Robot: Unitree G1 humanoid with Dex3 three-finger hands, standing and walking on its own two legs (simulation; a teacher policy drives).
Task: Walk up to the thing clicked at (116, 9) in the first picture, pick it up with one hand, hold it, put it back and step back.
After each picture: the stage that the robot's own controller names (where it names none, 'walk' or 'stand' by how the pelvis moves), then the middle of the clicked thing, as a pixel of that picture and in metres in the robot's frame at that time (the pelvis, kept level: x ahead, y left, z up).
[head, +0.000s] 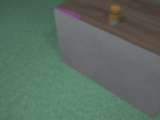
stand; (114, 15) +0.92 -0.23 -0.09
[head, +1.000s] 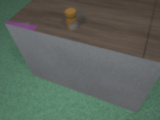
walk; (71, 19) +0.82 +0.10 -0.06
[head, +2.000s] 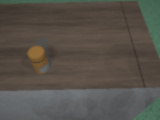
stand; (39, 60) +0.47 +0.19 -0.06
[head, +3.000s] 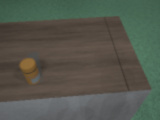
walk; (30, 71) +0.48 +0.24 -0.08
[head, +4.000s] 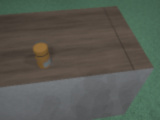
stand; (42, 56) +0.55 +0.19 -0.07
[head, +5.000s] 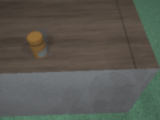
stand; (37, 45) +0.56 +0.22 -0.04
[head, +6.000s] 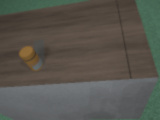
walk; (31, 59) +0.52 +0.27 -0.05
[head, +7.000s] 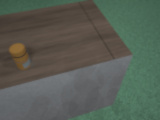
stand; (20, 56) +0.55 +0.25 -0.05
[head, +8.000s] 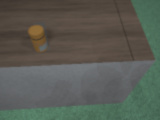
stand; (38, 39) +0.58 +0.21 -0.07
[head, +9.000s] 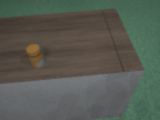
stand; (35, 56) +0.59 +0.23 -0.09
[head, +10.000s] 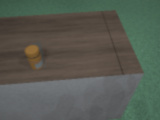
stand; (34, 57) +0.58 +0.24 -0.09
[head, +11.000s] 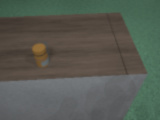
stand; (41, 55) +0.60 +0.22 -0.09
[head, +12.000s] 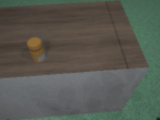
rise first; (37, 50) +0.58 +0.23 -0.09
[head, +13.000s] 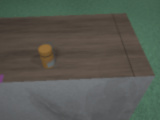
go down; (47, 56) +0.58 +0.21 -0.09
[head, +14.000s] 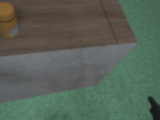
go down; (7, 21) +0.58 +0.21 -0.02
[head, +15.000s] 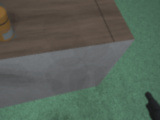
approach; (0, 24) +0.59 +0.21 -0.01
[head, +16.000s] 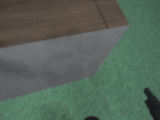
close in; out of the picture +0.60 +0.23 +0.03
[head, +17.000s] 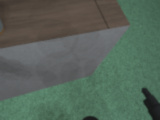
close; out of the picture +0.56 +0.19 +0.03
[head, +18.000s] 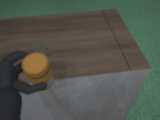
lift; (39, 73) +0.33 +0.13 +0.13
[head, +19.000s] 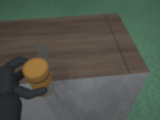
hold; (40, 78) +0.31 +0.14 +0.12
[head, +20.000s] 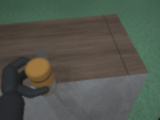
hold; (42, 78) +0.32 +0.13 +0.12
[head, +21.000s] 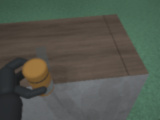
hold; (39, 78) +0.32 +0.14 +0.11
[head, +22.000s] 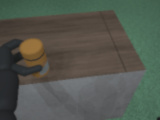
crouch; (35, 58) +0.38 +0.15 +0.12
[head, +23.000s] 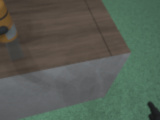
lower; out of the picture +0.51 +0.19 +0.14
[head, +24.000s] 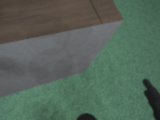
lower; out of the picture +0.54 +0.19 +0.03
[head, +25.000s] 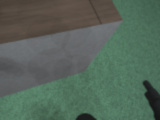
lower; out of the picture +0.54 +0.19 +0.03
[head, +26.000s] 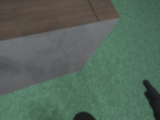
lower; out of the picture +0.55 +0.19 +0.03
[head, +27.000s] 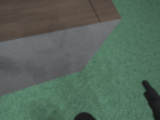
lower; out of the picture +0.55 +0.19 +0.03
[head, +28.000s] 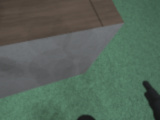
open; out of the picture +0.55 +0.19 +0.03
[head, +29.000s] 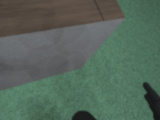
rise; out of the picture +0.55 +0.19 +0.03
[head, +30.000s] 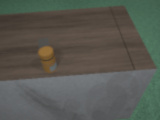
sink last; (48, 59) +0.53 +0.18 -0.04
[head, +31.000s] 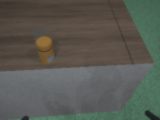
stand; (45, 50) +0.54 +0.17 -0.03
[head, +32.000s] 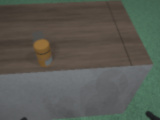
stand; (43, 53) +0.53 +0.18 -0.03
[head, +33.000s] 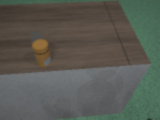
stand; (42, 53) +0.53 +0.17 -0.03
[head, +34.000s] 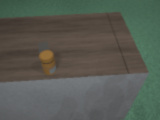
stand; (48, 63) +0.54 +0.18 -0.09
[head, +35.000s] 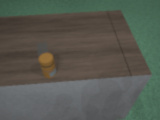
stand; (48, 65) +0.51 +0.17 -0.09
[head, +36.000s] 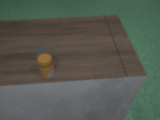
stand; (46, 66) +0.53 +0.19 -0.09
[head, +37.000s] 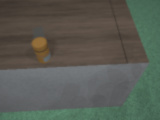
walk; (42, 50) +0.56 +0.18 -0.08
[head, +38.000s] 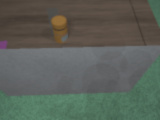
walk; (60, 30) +0.61 +0.12 -0.05
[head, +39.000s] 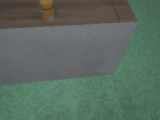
walk; (47, 10) +0.79 +0.15 -0.06
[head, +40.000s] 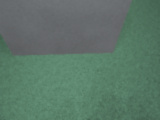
walk; out of the picture +1.07 +0.16 -0.07
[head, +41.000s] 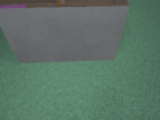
stand; out of the picture +1.13 +0.14 -0.08
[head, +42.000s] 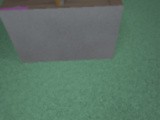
stand; out of the picture +1.21 +0.16 -0.09
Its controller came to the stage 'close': yes
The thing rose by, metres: 0.21
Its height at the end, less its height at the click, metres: +0.00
